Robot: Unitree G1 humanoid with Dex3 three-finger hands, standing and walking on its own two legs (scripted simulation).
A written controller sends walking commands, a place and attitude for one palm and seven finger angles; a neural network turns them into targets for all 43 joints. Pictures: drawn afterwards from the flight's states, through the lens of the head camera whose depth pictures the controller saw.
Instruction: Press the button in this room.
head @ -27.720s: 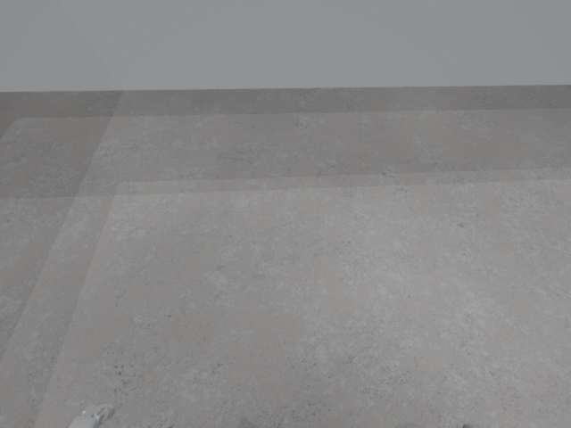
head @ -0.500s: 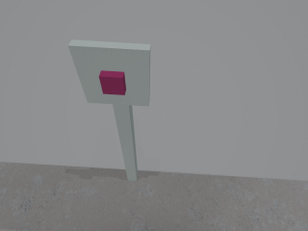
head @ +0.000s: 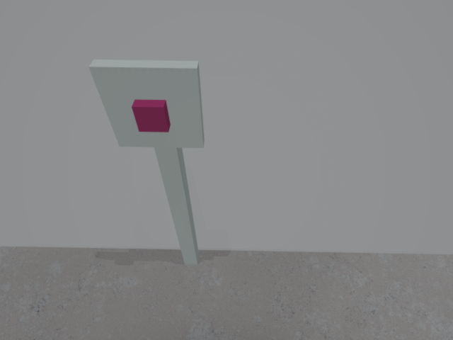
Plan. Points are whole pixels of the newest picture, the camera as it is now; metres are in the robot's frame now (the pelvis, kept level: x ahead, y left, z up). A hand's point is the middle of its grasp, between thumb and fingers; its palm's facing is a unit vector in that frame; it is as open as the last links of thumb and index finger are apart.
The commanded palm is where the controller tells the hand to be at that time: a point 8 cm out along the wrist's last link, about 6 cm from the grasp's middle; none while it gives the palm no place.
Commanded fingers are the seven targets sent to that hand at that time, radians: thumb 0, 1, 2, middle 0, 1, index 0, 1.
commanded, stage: come to a stop and stand still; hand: left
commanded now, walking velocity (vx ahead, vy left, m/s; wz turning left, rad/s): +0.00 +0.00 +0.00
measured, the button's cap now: (152, 115) +0.53 +0.19 +0.11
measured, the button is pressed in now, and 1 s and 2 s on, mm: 0 0 0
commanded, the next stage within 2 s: look again from close up in 0.12 s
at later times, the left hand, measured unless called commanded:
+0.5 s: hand out of the picture +0.02 +0.18 -0.18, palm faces +0.01 -0.98 -0.19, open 7.4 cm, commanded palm none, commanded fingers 0.00 0.90 0.90 -0.20 -0.30 -0.20 -0.30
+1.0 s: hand (111, 291) +0.21 +0.22 -0.03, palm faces +0.21 -0.97 -0.15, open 7.0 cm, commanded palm +0.13 +0.27 -0.05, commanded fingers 0.00 0.90 0.90 -0.47 -0.60 -0.47 -0.60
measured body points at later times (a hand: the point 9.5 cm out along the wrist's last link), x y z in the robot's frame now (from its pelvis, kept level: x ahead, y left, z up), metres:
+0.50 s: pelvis +0.02 +0.02 -0.01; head +0.01 +0.02 +0.44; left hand +0.02 +0.23 -0.16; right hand +0.02 -0.20 -0.17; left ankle +0.03 +0.11 -0.74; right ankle -0.02 -0.09 -0.74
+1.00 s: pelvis +0.01 +0.04 -0.01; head +0.02 +0.03 +0.44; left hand +0.19 +0.27 -0.02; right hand +0.11 -0.20 -0.13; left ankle +0.03 +0.11 -0.74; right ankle +0.00 -0.07 -0.74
